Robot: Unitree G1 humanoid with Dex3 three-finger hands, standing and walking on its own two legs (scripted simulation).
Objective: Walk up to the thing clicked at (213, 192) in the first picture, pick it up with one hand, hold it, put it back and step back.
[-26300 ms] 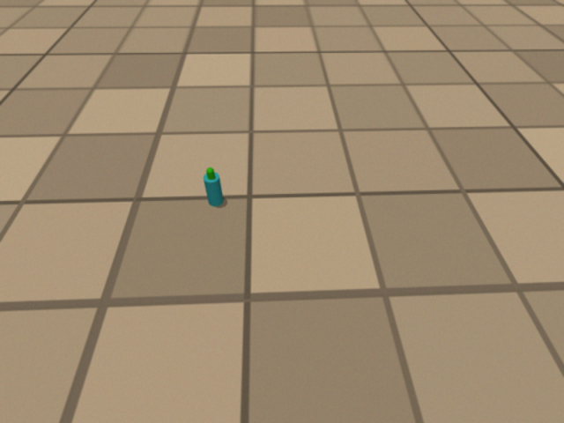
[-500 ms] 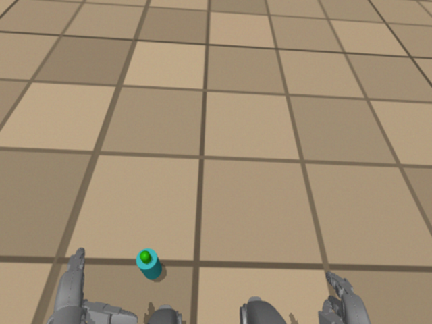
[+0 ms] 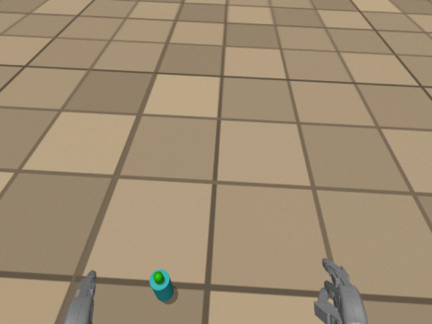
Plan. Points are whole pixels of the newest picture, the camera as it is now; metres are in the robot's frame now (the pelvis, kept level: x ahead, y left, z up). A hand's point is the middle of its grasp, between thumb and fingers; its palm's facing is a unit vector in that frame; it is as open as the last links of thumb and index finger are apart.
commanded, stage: home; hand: left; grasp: from the side
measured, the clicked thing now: (161, 284) +0.39 +0.20 -0.61
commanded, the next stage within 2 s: stand in 1.38 s
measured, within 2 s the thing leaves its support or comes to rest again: neither
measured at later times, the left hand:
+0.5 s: hand (124, 321) +0.17 +0.17 -0.06, palm faces +0.10 -0.95 -0.28, open 17.4 cm
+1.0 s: hand out of the picture +0.16 +0.17 -0.05, palm faces +0.10 -0.95 -0.28, open 17.4 cm
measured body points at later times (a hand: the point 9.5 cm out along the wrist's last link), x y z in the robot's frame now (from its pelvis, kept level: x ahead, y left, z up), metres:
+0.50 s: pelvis +0.00 -0.01 +0.00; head +0.02 -0.01 +0.45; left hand +0.16 +0.22 -0.04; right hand +0.16 -0.25 -0.07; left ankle -0.01 +0.13 -0.68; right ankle +0.01 -0.14 -0.68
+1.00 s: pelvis -0.01 -0.01 +0.00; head +0.01 -0.01 +0.45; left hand +0.15 +0.22 -0.03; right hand +0.16 -0.25 -0.07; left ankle -0.01 +0.13 -0.68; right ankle +0.01 -0.14 -0.68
